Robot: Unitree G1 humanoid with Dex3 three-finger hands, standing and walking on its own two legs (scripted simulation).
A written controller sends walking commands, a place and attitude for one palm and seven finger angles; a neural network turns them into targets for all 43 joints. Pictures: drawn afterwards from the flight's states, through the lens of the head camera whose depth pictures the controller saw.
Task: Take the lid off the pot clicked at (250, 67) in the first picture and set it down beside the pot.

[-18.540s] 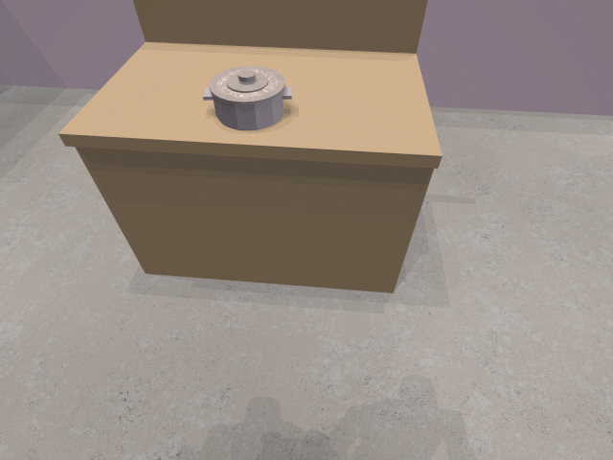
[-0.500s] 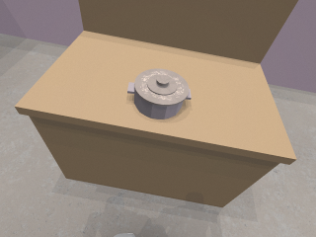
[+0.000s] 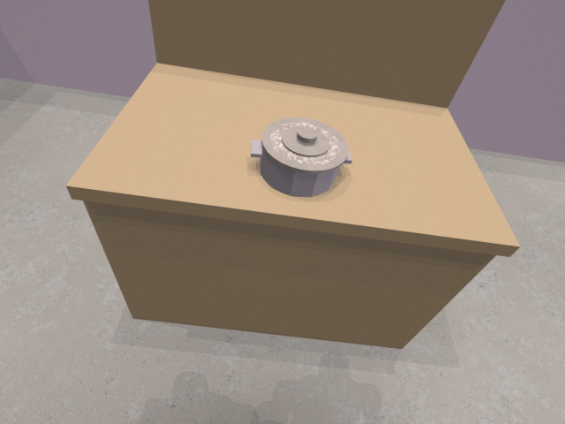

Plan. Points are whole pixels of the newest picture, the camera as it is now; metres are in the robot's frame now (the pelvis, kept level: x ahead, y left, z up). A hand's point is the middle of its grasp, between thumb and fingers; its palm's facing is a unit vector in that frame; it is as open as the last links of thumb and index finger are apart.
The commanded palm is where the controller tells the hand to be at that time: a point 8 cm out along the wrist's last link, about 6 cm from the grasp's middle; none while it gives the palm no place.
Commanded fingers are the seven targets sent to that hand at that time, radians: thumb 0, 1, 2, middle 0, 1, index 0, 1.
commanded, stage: come to a stop and stand still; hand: left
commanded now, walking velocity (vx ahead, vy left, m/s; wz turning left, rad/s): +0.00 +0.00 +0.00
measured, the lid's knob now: (307, 135) +0.70 -0.02 +0.03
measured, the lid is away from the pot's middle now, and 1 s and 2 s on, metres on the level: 0.01 0.01 0.01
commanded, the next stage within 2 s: none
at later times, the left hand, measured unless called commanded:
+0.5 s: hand out of the picture -0.12 +0.27 -0.20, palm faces +0.06 -0.99 -0.16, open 7.4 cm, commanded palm none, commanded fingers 0.00 0.90 0.90 -0.20 -0.30 -0.20 -0.30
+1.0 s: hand out of the picture -0.14 +0.31 -0.16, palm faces +0.05 -0.98 -0.17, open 7.4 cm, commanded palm none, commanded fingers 0.00 0.90 0.90 -0.20 -0.30 -0.20 -0.30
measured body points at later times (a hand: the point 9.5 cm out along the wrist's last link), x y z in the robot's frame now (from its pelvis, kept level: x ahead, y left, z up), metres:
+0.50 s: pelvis -0.10 +0.10 -0.01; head -0.10 +0.14 +0.44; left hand -0.12 +0.32 -0.18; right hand -0.11 -0.14 -0.14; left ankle -0.07 +0.19 -0.74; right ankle -0.09 -0.06 -0.73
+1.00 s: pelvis -0.16 +0.13 +0.02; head -0.16 +0.14 +0.47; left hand -0.14 +0.36 -0.14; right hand -0.18 -0.09 -0.14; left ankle -0.07 +0.19 -0.72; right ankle -0.20 +0.03 -0.71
